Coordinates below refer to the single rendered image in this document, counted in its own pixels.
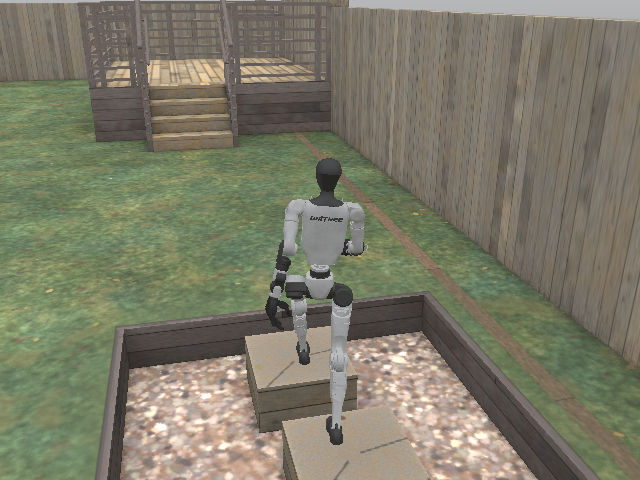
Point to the robot left forearm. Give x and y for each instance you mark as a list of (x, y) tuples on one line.
[(280, 273)]

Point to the robot left hand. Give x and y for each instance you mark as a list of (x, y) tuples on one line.
[(271, 309)]

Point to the right robot thigh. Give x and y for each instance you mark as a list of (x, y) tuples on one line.
[(340, 321)]

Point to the robot right forearm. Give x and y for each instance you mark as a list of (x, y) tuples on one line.
[(347, 251)]

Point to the robot right foot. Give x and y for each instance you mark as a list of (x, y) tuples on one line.
[(336, 436)]

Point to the robot left upper arm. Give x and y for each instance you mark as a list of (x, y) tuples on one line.
[(294, 209)]

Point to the robot right upper arm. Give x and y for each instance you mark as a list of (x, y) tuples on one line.
[(357, 216)]

